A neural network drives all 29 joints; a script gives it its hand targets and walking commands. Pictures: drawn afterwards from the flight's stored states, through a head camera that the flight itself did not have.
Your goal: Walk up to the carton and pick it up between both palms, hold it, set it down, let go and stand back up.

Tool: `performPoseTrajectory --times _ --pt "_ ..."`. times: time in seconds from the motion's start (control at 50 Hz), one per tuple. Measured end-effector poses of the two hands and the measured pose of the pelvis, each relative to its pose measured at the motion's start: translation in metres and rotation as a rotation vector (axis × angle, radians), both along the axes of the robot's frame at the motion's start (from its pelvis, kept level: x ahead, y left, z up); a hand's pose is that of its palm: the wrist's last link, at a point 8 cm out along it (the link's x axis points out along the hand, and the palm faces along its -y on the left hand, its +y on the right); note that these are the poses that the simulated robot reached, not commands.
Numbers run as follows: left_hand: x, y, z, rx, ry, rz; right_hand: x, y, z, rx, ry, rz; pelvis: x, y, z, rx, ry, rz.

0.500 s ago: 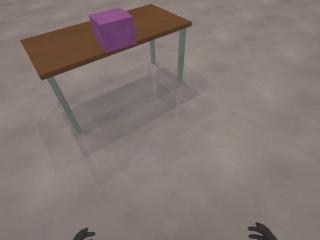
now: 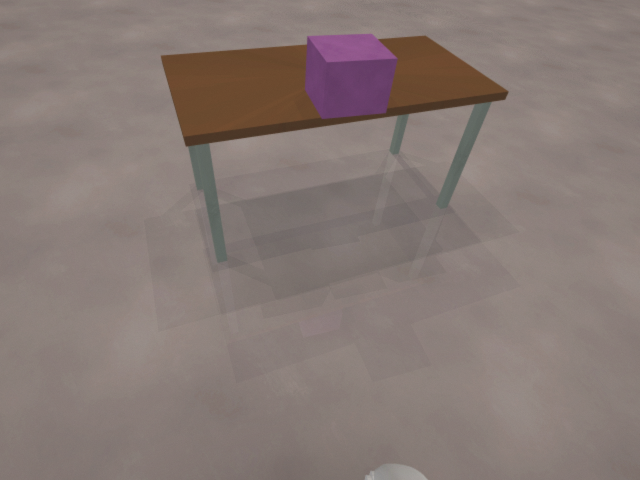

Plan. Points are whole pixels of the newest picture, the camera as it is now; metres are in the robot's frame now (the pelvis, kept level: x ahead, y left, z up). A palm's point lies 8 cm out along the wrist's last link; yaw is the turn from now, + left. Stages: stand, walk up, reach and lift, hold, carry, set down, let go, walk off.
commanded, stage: walk up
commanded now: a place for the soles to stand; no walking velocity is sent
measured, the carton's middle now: (347, 75) +1.28 -0.11 -0.06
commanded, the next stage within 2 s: none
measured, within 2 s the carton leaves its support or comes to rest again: neither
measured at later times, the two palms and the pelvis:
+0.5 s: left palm (206, 386) +0.27 +0.17 -0.08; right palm (527, 333) +0.36 -0.35 -0.09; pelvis +0.25 -0.10 +0.01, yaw +10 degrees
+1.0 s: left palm (228, 291) +0.45 +0.17 -0.11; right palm (494, 235) +0.57 -0.35 -0.06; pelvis +0.45 -0.11 +0.01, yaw +18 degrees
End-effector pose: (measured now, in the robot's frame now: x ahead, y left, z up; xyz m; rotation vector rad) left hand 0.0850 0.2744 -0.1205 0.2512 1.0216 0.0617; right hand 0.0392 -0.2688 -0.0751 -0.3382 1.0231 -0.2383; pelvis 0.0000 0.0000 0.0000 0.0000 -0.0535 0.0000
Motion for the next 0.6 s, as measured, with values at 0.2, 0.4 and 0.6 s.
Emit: performPoseTrajectory --times 0.2,0.4,0.6 --pt "0.126 -0.052 0.031 -0.050 -0.105 -0.036 0.048 -0.027 -0.003 0.044 0.127 -0.020 0.090 -0.028 0.013 0.013 0.025 0.054" --pt "0.215 -0.095 0.027 0.057 -0.158 0.083 0.209 -0.089 -0.044 0.069 0.131 0.109 0.204 -0.090 -0.013 0.016 0.015 0.127" --pt "0.163 -0.108 0.030 0.070 0.106 0.319 0.416 -0.067 -0.001 0.107 -0.098 0.322 0.286 -0.107 0.012 0.011 0.017 0.199"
